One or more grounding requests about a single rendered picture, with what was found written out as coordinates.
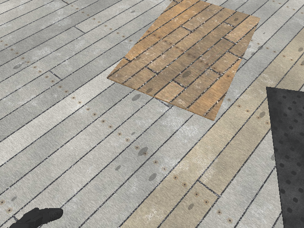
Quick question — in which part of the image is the left robot hand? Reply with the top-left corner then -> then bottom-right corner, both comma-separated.
8,207 -> 64,228

